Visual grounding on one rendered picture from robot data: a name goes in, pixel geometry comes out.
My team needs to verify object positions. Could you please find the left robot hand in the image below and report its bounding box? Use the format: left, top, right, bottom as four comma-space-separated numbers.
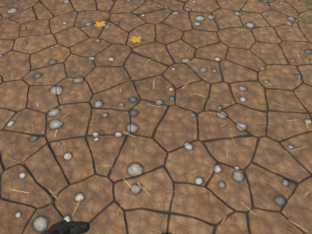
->
40, 219, 90, 234

